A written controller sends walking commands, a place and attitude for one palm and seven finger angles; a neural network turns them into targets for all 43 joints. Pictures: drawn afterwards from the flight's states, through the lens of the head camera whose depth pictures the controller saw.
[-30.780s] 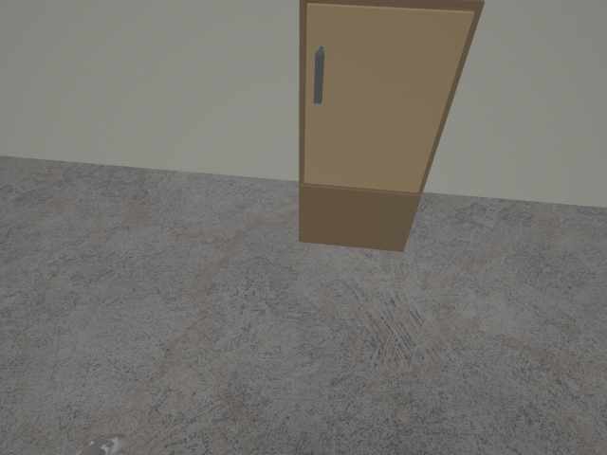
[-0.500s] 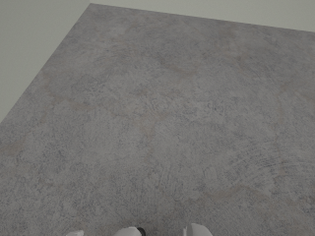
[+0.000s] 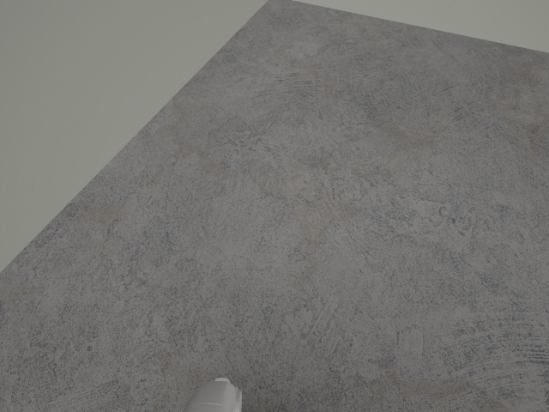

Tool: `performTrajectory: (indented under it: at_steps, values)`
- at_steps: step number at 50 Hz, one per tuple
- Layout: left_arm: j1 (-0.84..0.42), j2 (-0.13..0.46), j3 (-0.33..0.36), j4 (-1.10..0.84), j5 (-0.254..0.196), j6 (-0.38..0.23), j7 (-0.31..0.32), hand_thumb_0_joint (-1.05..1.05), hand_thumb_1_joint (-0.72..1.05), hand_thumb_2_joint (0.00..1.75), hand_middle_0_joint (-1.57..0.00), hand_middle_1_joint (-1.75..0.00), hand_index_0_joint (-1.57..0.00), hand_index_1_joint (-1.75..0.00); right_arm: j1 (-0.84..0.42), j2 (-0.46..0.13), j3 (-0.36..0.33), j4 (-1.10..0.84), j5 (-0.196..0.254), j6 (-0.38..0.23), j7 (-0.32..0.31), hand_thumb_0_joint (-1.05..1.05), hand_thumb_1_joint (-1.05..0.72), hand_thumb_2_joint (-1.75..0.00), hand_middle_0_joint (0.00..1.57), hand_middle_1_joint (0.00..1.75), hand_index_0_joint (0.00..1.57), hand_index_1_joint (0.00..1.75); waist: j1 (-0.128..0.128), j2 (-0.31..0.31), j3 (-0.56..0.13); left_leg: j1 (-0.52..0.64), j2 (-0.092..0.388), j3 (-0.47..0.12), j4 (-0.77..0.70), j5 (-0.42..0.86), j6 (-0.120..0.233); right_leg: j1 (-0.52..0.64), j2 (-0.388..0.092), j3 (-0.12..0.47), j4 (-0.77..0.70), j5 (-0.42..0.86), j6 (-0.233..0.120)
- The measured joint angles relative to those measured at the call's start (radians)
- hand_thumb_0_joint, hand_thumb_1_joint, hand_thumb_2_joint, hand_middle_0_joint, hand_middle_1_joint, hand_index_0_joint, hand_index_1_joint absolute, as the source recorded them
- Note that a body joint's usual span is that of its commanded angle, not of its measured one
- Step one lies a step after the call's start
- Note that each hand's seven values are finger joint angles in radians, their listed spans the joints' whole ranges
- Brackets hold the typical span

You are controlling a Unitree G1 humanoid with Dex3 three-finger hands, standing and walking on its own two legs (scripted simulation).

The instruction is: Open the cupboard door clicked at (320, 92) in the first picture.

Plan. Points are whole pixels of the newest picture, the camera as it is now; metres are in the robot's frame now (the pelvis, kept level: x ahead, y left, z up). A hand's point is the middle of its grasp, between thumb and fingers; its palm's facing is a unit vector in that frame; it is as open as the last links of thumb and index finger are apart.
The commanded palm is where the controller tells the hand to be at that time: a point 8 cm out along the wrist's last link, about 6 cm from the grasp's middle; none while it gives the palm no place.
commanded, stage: turn to face it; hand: left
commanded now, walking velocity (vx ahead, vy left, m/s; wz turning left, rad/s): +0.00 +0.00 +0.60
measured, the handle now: out of the picture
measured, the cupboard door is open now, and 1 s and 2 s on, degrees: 45 45 45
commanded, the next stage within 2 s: none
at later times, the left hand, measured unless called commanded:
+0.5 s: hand out of the picture +0.08 +0.20 -0.16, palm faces +0.30 -0.90 -0.32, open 7.4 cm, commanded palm none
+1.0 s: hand out of the picture +0.00 +0.20 -0.18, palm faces +0.60 -0.76 -0.25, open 7.4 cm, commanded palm none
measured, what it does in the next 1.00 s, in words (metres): steps on the spot, turning left: left foot, then right foot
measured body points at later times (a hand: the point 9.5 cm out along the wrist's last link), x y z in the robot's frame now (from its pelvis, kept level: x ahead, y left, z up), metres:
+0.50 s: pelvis +0.05 -0.04 -0.02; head +0.10 -0.05 +0.43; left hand +0.07 +0.25 -0.13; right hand +0.22 -0.26 -0.17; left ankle +0.01 +0.11 -0.71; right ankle +0.09 -0.15 -0.74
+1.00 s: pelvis +0.06 -0.02 -0.01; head +0.09 +0.02 +0.44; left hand -0.03 +0.24 -0.16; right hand +0.29 -0.17 -0.13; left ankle +0.01 +0.07 -0.74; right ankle +0.13 -0.17 -0.66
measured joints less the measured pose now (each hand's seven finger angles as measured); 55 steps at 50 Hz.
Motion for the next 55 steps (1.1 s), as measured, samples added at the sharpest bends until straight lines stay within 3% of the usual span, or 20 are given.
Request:
performTrajectory:
  at_steps: [3, 5, 6, 8, 11, 16, 22, 25, 27, 29, 33, 37, 40, 41, 43, 47, 50, 55]
  values:
    - [0.019, 0.009, 0.001, 0.005, 0.001, 0.0, -0.006, 0.0, 0.9, 0.9, -0.2, -0.3, -0.2, -0.3, -0.035, 0.002, 0.011, -0.011, 0.001, -0.007, 0.002, 0.01, -0.91, -0.9, 0.2, 0.3, 0.2, 0.3, 0.015, -0.019, 0.017, 0.068, -0.008, 0.032, -0.155, 0.022, 0.016, 0.002, -0.025, -0.04, 0.059, -0.047, 0.01]
    - [0.037, 0.02, 0.003, 0.011, -0.004, 0.003, -0.01, 0.0, 0.9, 0.9, -0.2, -0.3, -0.2, -0.3, -0.05, -0.001, 0.017, -0.027, -0.002, -0.021, 0.003, 0.01, -0.91, -0.9, 0.2, 0.3, 0.2, 0.3, 0.016, -0.023, 0.018, 0.133, -0.021, 0.055, -0.281, 0.134, 0.037, -0.022, -0.043, -0.065, 0.156, -0.088, 0.021]
    - [0.045, 0.025, 0.006, 0.014, -0.009, 0.008, -0.012, 0.0, 0.9, 0.9, -0.2, -0.3, -0.2, -0.3, -0.054, -0.006, 0.017, -0.038, -0.005, -0.032, 0.003, 0.0, -0.91, -0.9, 0.2, 0.3, 0.2, 0.3, 0.013, -0.013, 0.011, 0.147, -0.019, 0.049, -0.308, 0.19, 0.081, -0.064, -0.047, -0.066, 0.254, -0.097, 0.031]
    - [0.024, 0.05, 0.013, 0.024, -0.014, 0.037, -0.009, 0.0, 0.9, 0.9, -0.2, -0.3, -0.2, -0.3, -0.062, 0.006, 0.019, -0.051, -0.003, -0.05, -0.003, 0.0, -0.91, -0.9, 0.2, 0.3, 0.2, 0.3, 0.016, -0.028, 0.02, 0.128, -0.03, 0.029, -0.248, 0.137, 0.112, -0.169, -0.033, 0.017, 0.496, -0.17, 0.052]
    - [-0.016, 0.073, 0.03, 0.022, -0.01, 0.062, 0.0, 0.01, 0.91, 0.9, -0.2, -0.3, -0.2, -0.3, -0.047, 0.023, 0.029, -0.057, -0.006, -0.054, -0.015, 0.0, -0.91, -0.9, 0.2, 0.3, 0.2, 0.3, 0.024, -0.03, 0.014, 0.144, -0.03, -0.009, -0.262, 0.111, 0.095, -0.282, -0.002, 0.088, 0.651, -0.156, 0.07]
    - [-0.072, 0.071, 0.038, -0.021, -0.006, 0.058, -0.016, 0.01, 0.91, 0.9, -0.2, -0.3, -0.19, -0.3, -0.024, 0.028, 0.033, -0.044, -0.012, -0.038, -0.02, 0.0, -0.9, -0.9, 0.2, 0.3, 0.21, 0.3, 0.029, 0.012, -0.001, 0.17, -0.023, -0.079, -0.328, 0.153, 0.072, -0.334, 0.015, 0.136, 0.523, -0.068, 0.075]
    - [-0.072, 0.066, 0.033, -0.062, -0.004, 0.028, -0.021, 0.0, 0.91, 0.9, -0.2, -0.3, -0.19, -0.3, 0.003, 0.031, 0.021, -0.042, -0.009, -0.018, -0.013, 0.0, -0.9, -0.9, 0.21, 0.3, 0.21, 0.3, 0.017, 0.045, -0.032, 0.137, -0.025, -0.154, -0.283, 0.128, 0.031, -0.204, 0.057, 0.121, 0.157, 0.033, 0.065]
    - [-0.064, 0.04, 0.018, -0.061, 0.004, 0.009, -0.011, 0.0, 0.91, 0.9, -0.2, -0.3, -0.2, -0.3, 0.002, 0.012, 0.002, -0.033, -0.002, -0.007, -0.013, 0.0, -0.9, -0.9, 0.21, 0.3, 0.21, 0.3, 0.013, 0.07, -0.027, 0.047, -0.041, -0.151, -0.031, -0.055, 0.038, -0.193, 0.049, 0.081, 0.161, 0.044, 0.01]
    - [-0.047, 0.019, 0.009, -0.058, 0.003, 0.009, -0.006, 0.0, 0.91, 0.9, -0.2, -0.3, -0.2, -0.3, 0.001, 0.002, -0.006, -0.024, -0.003, 0.0, -0.009, 0.0, -0.9, -0.9, 0.2, 0.3, 0.21, 0.3, 0.01, 0.071, -0.025, -0.008, -0.044, -0.115, 0.162, -0.071, 0.034, -0.166, 0.031, 0.055, 0.134, 0.046, -0.002]
    - [-0.029, 0.006, 0.004, -0.051, 0.002, 0.013, -0.001, 0.0, 0.91, 0.9, -0.2, -0.3, -0.2, -0.3, -0.001, 0.0, -0.007, -0.019, -0.003, 0.003, -0.004, 0.01, -0.91, -0.9, 0.2, 0.3, 0.2, 0.3, 0.006, 0.059, -0.024, -0.03, -0.03, -0.076, 0.253, -0.047, 0.021, -0.136, 0.015, 0.034, 0.091, 0.06, -0.002]
    - [-0.007, -0.006, -0.001, -0.036, 0.004, 0.011, -0.001, 0.0, 0.91, 0.9, -0.2, -0.3, -0.2, -0.3, -0.005, 0.013, 0.001, -0.019, 0.002, 0.003, 0.003, 0.01, -0.91, -0.9, 0.2, 0.3, 0.2, 0.3, 0.0, 0.02, -0.016, 0.013, -0.003, -0.022, 0.127, -0.031, 0.004, -0.091, -0.017, -0.018, 0.033, 0.075, 0.001]
    - [0.002, -0.003, 0.0, -0.029, 0.007, 0.007, -0.007, 0.0, 0.9, 0.9, -0.2, -0.3, -0.2, -0.3, -0.02, 0.023, 0.012, -0.019, 0.006, -0.003, 0.006, 0.01, -0.91, -0.9, 0.2, 0.3, 0.2, 0.3, 0.017, -0.005, 0.001, 0.094, 0.003, 0.018, -0.098, -0.026, 0.011, -0.08, -0.044, -0.075, 0.059, 0.048, 0.013]
    - [0.019, 0.013, 0.01, -0.022, 0.0, 0.011, -0.012, 0.0, 0.9, 0.9, -0.2, -0.3, -0.2, -0.3, -0.028, 0.026, 0.021, -0.033, 0.004, -0.018, 0.008, 0.01, -0.91, -0.9, 0.2, 0.3, 0.2, 0.3, 0.024, -0.016, -0.002, 0.177, -0.003, 0.04, -0.297, 0.109, 0.033, -0.099, -0.065, -0.114, 0.146, -0.006, 0.032]
    - [0.019, 0.024, 0.016, -0.016, -0.005, 0.018, -0.014, 0.0, 0.9, 0.9, -0.2, -0.3, -0.2, -0.3, -0.03, 0.031, 0.02, -0.037, 0.0, -0.028, 0.007, 0.0, -0.91, -0.9, 0.2, 0.3, 0.2, 0.3, 0.021, -0.027, -0.004, 0.17, -0.013, 0.036, -0.298, 0.137, 0.06, -0.128, -0.074, -0.098, 0.221, -0.039, 0.047]
    - [0.003, 0.047, 0.025, -0.002, -0.006, 0.047, -0.01, 0.0, 0.9, 0.9, -0.2, -0.3, -0.2, -0.3, -0.033, 0.044, 0.026, -0.045, -0.002, -0.042, 0.001, 0.0, -0.91, -0.9, 0.2, 0.3, 0.2, 0.3, 0.027, -0.046, 0.001, 0.151, -0.025, 0.024, -0.255, 0.108, 0.099, -0.207, -0.05, -0.007, 0.417, -0.146, 0.064]
    - [-0.035, 0.068, 0.039, 0.014, -0.004, 0.069, -0.008, 0.01, 0.91, 0.9, -0.2, -0.3, -0.2, -0.3, -0.011, 0.056, 0.034, -0.048, -0.007, -0.049, -0.021, 0.0, -0.91, -0.9, 0.2, 0.3, 0.2, 0.3, 0.025, -0.031, -0.012, 0.166, -0.026, -0.018, -0.304, 0.121, 0.103, -0.32, 0.001, 0.086, 0.62, -0.104, 0.076]
    - [-0.06, 0.072, 0.043, 0.0, -0.004, 0.062, -0.013, 0.01, 0.91, 0.9, -0.2, -0.3, -0.2, -0.3, 0.006, 0.056, 0.037, -0.037, -0.007, -0.048, -0.027, 0.0, -0.9, -0.9, 0.2, 0.3, 0.21, 0.3, 0.024, -0.013, -0.018, 0.185, -0.031, -0.047, -0.362, 0.158, 0.102, -0.349, 0.013, 0.122, 0.615, -0.042, 0.081]
    - [-0.095, 0.07, 0.041, -0.027, -0.006, 0.056, -0.013, 0.01, 0.91, 0.9, -0.2, -0.3, -0.19, -0.3, 0.036, 0.053, 0.033, -0.023, -0.012, -0.04, -0.023, 0.0, -0.9, -0.9, 0.21, 0.3, 0.21, 0.3, 0.009, 0.018, -0.027, 0.186, -0.036, -0.105, -0.396, 0.185, 0.086, -0.306, 0.036, 0.143, 0.44, -0.04, 0.08]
